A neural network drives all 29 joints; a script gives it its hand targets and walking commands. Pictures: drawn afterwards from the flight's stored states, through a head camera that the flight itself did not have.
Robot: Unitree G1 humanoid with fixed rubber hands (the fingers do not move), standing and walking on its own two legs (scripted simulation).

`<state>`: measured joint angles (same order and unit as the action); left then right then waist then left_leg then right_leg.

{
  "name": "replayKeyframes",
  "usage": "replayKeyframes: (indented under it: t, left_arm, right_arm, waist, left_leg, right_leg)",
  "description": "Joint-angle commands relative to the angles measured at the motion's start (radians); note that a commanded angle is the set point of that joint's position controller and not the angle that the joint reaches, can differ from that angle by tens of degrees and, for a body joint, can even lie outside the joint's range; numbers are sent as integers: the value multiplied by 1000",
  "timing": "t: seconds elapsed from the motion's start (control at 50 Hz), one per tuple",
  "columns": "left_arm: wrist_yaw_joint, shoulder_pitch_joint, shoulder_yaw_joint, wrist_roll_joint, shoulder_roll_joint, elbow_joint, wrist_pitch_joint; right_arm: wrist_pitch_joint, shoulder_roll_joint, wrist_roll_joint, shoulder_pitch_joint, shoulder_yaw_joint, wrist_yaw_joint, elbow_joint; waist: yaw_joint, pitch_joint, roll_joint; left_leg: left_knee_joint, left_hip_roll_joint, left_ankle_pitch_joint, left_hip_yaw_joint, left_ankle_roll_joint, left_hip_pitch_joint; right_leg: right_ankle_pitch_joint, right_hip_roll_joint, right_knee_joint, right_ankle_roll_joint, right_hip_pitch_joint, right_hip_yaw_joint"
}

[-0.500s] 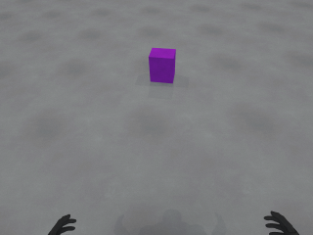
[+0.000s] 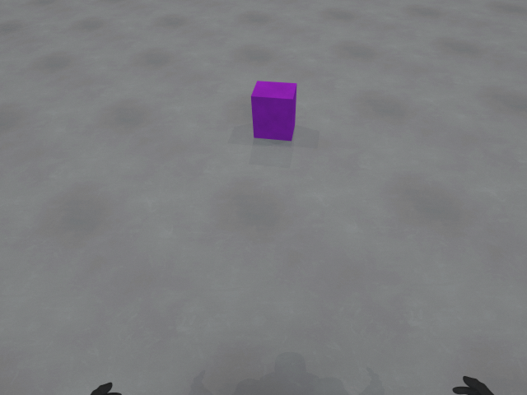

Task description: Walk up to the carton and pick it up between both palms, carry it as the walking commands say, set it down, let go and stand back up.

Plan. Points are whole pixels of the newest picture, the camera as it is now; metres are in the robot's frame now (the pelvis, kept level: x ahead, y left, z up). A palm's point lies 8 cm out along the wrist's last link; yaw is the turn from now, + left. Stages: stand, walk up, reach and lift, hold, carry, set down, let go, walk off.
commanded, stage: walk up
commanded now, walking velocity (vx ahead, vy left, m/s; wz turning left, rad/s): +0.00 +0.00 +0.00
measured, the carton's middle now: (274, 111) +1.79 -0.03 -0.63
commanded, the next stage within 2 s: none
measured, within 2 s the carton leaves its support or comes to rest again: neither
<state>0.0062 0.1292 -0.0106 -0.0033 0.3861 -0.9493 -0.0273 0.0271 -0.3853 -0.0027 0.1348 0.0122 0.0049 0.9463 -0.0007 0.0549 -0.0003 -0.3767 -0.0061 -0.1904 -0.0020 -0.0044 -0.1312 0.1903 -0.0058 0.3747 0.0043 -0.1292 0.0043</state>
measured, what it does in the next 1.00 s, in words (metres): walks ahead: right foot, then left foot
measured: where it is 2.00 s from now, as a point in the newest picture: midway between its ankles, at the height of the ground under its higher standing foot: (285, 255)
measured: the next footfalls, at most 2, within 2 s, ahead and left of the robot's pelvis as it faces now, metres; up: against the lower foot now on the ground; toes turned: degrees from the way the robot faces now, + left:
right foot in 0.34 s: +0.14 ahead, -0.17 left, +0.00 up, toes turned -8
left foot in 0.82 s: +0.43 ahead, +0.10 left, +0.00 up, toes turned +5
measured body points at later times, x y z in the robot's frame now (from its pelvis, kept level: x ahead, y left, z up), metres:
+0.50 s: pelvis +0.09 -0.06 -0.01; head +0.09 -0.08 +0.44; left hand +0.20 +0.26 -0.07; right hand +0.20 -0.39 -0.10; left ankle +0.13 +0.09 -0.68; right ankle +0.10 -0.17 -0.75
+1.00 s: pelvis +0.35 -0.03 -0.02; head +0.36 -0.02 +0.42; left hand +0.47 +0.29 -0.09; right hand +0.50 -0.35 -0.06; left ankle +0.39 +0.09 -0.75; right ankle +0.35 -0.17 -0.68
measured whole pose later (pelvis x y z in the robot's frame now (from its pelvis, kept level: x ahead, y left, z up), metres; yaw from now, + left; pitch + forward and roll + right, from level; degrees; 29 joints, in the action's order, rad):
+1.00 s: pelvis +0.35 -0.03 -0.02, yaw +1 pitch -3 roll +1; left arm -0.04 0.37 -0.06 0.01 0.47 -0.48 -0.02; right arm 0.05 -0.47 0.03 0.33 0.06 -0.01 0.46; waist 0.00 0.08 0.05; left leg -0.64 -0.01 -0.27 -0.07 0.04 -0.32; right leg 0.42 -0.05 1.15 -0.02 -0.49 -0.06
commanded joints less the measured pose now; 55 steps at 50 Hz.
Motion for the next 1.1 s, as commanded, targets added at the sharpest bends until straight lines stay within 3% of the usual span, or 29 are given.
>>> replayKeyframes:
  t: [0.0, 0.04, 0.06, 0.08, 0.1, 0.14, 0.16, 0.18, 0.22, 0.28, 0.3, 0.32, 0.34, 0.36, 0.38, 0.4, 0.44, 0.48, 0.62, 0.72, 0.76, 0.78, 0.8, 0.82, 0.84, 0.88, 0.92, 0.98, 1.08]
  left_arm:
    - [5, -35, -34, -1, 166, 39, -11]
    - [6, -34, -34, -1, 166, 32, -11]
    - [-20, 57, -71, 24, 213, 115, -26]
    - [-32, 58, -89, 27, 211, 129, -22]
    - [-41, 32, -92, 27, 193, 166, -20]
    - [-54, -46, -89, 28, 148, 257, -25]
    - [-56, -76, -92, 38, 145, 294, -25]
    - [-63, -61, -101, 40, 165, 322, -26]
    - [-81, 1, -106, 36, 176, 344, -30]
    - [-90, 131, -107, 34, 167, 339, -23]
    - [-83, 205, -113, 35, 169, 323, -19]
    - [-68, 310, -125, 37, 195, 299, -17]
    - [-45, 460, -142, 41, 244, 276, -19]
    - [-22, 504, -152, 45, 345, 326, -31]
    - [-1, 396, -153, 46, 365, 376, -38]
    - [5, 346, -145, 46, 344, 393, -44]
    - [4, 239, -131, 47, 289, 422, -59]
    - [-5, 239, -123, 51, 260, 441, -73]
    - [-26, 339, -137, 48, 304, 475, -71]
    - [-23, 361, -125, 35, 319, 468, -41]
    - [-25, 353, -116, 24, 316, 468, -26]
    - [-27, 352, -105, 13, 295, 472, -20]
    - [-28, 354, -84, 6, 239, 495, -22]
    - [-35, 385, -67, -17, 172, 559, -32]
    - [-25, 277, -110, -9, 269, 589, -32]
    - [-25, 258, -104, -15, 265, 577, -25]
    - [-35, 318, -109, 5, 265, 540, -8]
    - [-61, 279, -102, 22, 231, 540, 7]
    - [-86, 183, -102, 29, 201, 546, 1]
  right_arm:
    - [11, -166, -1, -33, 34, 5, -39]
    - [11, -166, -1, -33, 34, 6, -32]
    - [28, -198, 30, 63, 85, -13, -88]
    - [31, -205, 48, 54, 89, -23, -116]
    - [35, -204, 52, 52, 97, -28, -144]
    - [39, -249, 53, 161, 132, -26, -164]
    - [39, -274, 54, 202, 147, -20, -171]
    - [43, -282, 56, 196, 151, -14, -193]
    - [48, -274, 62, 144, 147, -14, -242]
    - [42, -268, 50, 72, 139, -32, -283]
    - [33, -259, 45, 60, 134, -43, -291]
    - [24, -219, 46, 75, 121, -52, -297]
    - [23, -150, 46, 40, 95, -56, -336]
    - [33, -100, 25, -36, 74, -58, -432]
    - [26, -177, 18, -7, 93, -48, -471]
    - [19, -235, 16, 61, 106, -47, -461]
    - [6, -242, 26, 182, 112, -56, -426]
    - [-7, -224, 48, 191, 113, -74, -430]
    - [-12, -192, 30, 44, 111, -101, -560]
    - [-6, -186, 36, -17, 106, -90, -597]
    - [5, -192, 45, 73, 118, -72, -569]
    - [14, -220, 53, 187, 135, -57, -533]
    - [21, -285, 62, 343, 161, -37, -491]
    - [21, -385, 53, 411, 180, -13, -526]
    - [16, -396, 18, 384, 180, -3, -554]
    - [21, -360, 24, 325, 154, 11, -540]
    - [29, -312, 28, 225, 134, 3, -553]
    - [47, -293, 37, 209, 129, -5, -558]
    - [47, -316, 25, 192, 128, -29, -545]
  waist:
    - [0, -45, -1]
    - [0, -45, -1]
    - [-18, -163, 4]
    - [-10, -58, -2]
    - [-20, 42, -28]
    - [-80, 80, -153]
    - [-105, 89, -170]
    - [-94, 74, -126]
    - [-60, 40, -116]
    - [16, 0, -124]
    - [57, -3, -91]
    - [102, -23, 5]
    - [192, -64, 192]
    - [226, -53, 315]
    - [131, 39, 79]
    - [74, 53, 7]
    - [4, 73, 48]
    - [7, 66, 85]
    - [53, 125, 92]
    - [70, 144, 105]
    - [28, 80, 86]
    - [-29, -14, 33]
    - [-110, -157, -52]
    - [-150, -338, -247]
    - [-169, -307, -100]
    - [-107, -112, -55]
    - [-21, -40, -101]
    - [-9, -2, -133]
    - [-8, 48, -144]
  left_leg:
    - [76, -120, 59, 96, 25, -10]
    - [79, -121, 60, 96, 25, -9]
    - [0, -97, -413, 71, 98, 21]
    - [-3, -128, -567, 147, 129, -70]
    - [29, -167, -570, 204, 151, -92]
    - [192, -294, -637, 362, 219, 98]
    - [251, -370, -662, 450, 268, 127]
    - [266, -394, -633, 451, 286, 127]
    - [240, -354, -542, 317, 254, 86]
    - [155, -249, -539, 121, 191, -162]
    - [68, -210, -612, 66, 171, -294]
    - [-122, -152, -670, 9, 148, -439]
    - [-474, -51, -608, -85, 105, -620]
    - [-777, 81, -537, 33, 71, -809]
    - [-861, 21, -402, 229, 62, -831]
    - [-855, -18, -288, 223, 45, -778]
    - [-751, -80, -135, 175, 5, -662]
    - [-679, -80, -60, 129, -21, -566]
    - [-348, -92, 135, 24, 12, -479]
    - [-240, -44, 64, -46, 53, -393]
    - [-203, 5, 4, -77, 77, -252]
    - [-179, 38, -5, -88, 102, -49]
    - [-230, -49, -114, 100, 173, 253]
    - [-104, -374, -296, 650, 328, 450]
    - [44, -425, -328, 785, 376, 338]
    - [10, -377, -193, 507, 324, 152]
    - [40, -302, -125, 313, 265, -76]
    - [81, -291, -181, 209, 271, -182]
    - [96, -241, -422, 93, 195, -309]
  right_leg:
    - [-61, -121, -74, -26, -1, -97]
    - [-62, -121, -77, -25, 0, -97]
    - [381, -90, 4, -88, -3, -88]
    - [532, -107, 52, -110, -121, -142]
    - [487, -104, 111, -112, -230, -147]
    - [284, -26, 258, -60, -480, -18]
    - [288, -50, 358, -45, -558, -52]
    - [310, -91, 404, -34, -569, -101]
    - [275, -113, 369, -24, -488, -71]
    - [134, -51, 214, -35, -119, 62]
    - [102, -1, 177, -34, 57, 124]
    - [167, 28, 162, -37, 246, 138]
    - [320, -80, 112, -64, 395, -20]
    - [809, -372, -186, -210, 324, -644]
    - [915, -476, -278, -250, 175, -732]
    - [814, -457, -250, -225, 112, -626]
    - [597, -350, -230, -177, 15, -369]
    - [411, -299, -232, -183, -57, -213]
    - [234, -261, -241, -148, -13, -28]
    - [-29, -280, -154, -155, 65, 42]
    - [-207, -273, 42, -160, 74, 79]
    - [-307, -235, 267, -144, 14, 135]
    - [-187, -174, 606, -111, -215, 130]
    - [319, -1, 1011, -49, -496, 106]
    - [376, 21, 1109, -51, -576, -131]
    - [279, -49, 1029, -50, -605, -157]
    - [249, -89, 850, -33, -474, -130]
    - [185, -112, 651, -15, -417, -74]
    - [-20, -85, 364, -33, -210, 17]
